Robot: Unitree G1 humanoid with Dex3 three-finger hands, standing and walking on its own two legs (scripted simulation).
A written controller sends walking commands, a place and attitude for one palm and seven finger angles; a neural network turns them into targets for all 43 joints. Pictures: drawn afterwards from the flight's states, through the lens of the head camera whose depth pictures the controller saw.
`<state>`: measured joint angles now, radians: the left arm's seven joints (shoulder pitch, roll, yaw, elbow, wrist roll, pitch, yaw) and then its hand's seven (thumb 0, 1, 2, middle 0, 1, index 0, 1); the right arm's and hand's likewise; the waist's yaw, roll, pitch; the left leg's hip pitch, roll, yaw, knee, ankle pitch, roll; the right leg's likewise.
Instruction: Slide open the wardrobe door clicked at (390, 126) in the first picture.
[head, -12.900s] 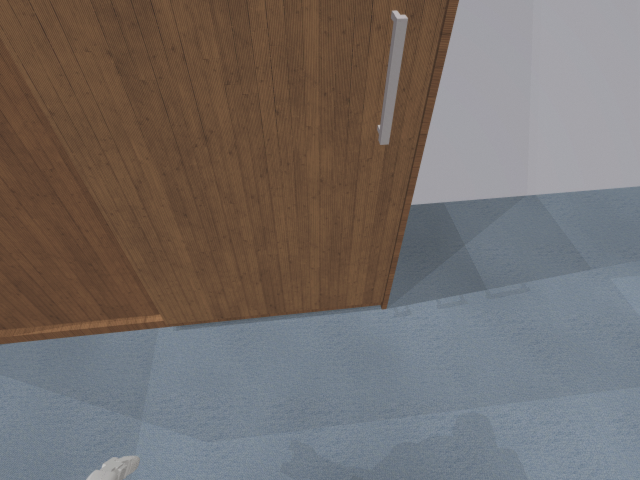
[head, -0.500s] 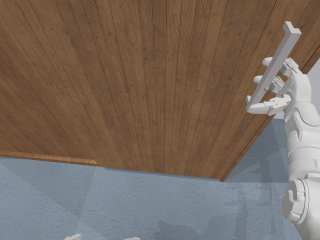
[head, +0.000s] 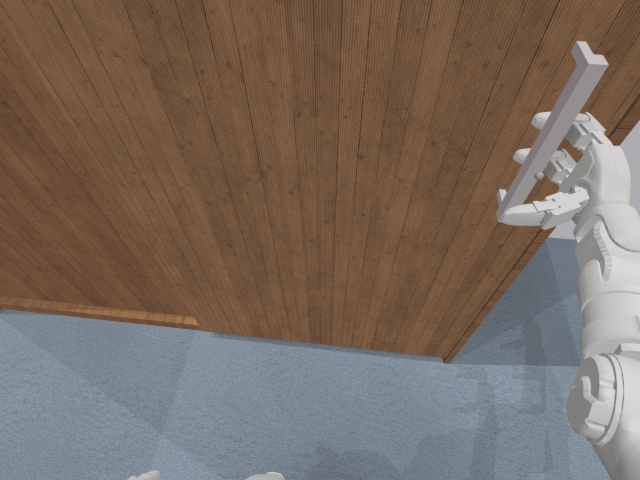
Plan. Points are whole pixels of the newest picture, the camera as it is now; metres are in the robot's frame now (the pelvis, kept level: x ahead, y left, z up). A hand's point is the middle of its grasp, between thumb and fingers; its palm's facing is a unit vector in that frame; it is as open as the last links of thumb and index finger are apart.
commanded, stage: grip the handle and tug to test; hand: right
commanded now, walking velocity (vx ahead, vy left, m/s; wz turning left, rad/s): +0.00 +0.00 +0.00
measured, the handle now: (536, 145) +0.53 -0.20 +0.14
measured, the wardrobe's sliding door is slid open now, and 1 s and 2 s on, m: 0.00 0.00 0.00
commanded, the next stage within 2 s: tug the door sideways, standing still in 1.50 s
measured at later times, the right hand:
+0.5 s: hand (530, 172) +0.48 -0.18 +0.14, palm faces -0.04 +1.00 +0.01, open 9.8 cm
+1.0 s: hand (528, 169) +0.48 -0.18 +0.14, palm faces -0.03 +1.00 +0.00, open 5.4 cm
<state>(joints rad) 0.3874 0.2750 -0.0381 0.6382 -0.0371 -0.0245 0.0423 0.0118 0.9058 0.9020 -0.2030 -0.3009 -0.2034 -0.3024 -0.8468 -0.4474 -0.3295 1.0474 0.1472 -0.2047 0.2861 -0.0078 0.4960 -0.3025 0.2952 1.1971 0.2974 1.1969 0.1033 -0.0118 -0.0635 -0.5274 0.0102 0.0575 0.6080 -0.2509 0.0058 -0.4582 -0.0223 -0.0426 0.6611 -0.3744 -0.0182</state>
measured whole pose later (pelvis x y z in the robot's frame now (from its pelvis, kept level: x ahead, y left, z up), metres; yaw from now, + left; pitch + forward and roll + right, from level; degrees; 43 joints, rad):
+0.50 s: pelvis +0.00 +0.00 +0.00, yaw +0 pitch +10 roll +1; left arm 0.39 0.27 -0.04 0.64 -0.03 -0.03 0.04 0.01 0.91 0.90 -0.20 -0.30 -0.20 -0.30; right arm -0.87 -0.42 -0.31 1.05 0.14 -0.21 0.26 0.00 -0.09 -0.55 0.36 1.29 0.36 1.28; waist 0.10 -0.01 -0.07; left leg -0.54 0.02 0.06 0.62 -0.26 0.00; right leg -0.47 -0.02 -0.04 0.67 -0.38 -0.02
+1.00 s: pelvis +0.01 +0.00 +0.00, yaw +0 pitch +10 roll +1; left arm 0.39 0.28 -0.03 0.64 -0.03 -0.02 0.04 0.01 0.91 0.90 -0.20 -0.30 -0.20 -0.30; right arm -0.86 -0.43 -0.32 1.04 0.14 -0.20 0.26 0.01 -0.73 -0.84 0.40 1.39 0.41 1.39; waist 0.10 -0.02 -0.07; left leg -0.53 0.01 0.06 0.61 -0.26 0.01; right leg -0.46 -0.02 -0.04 0.66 -0.38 -0.02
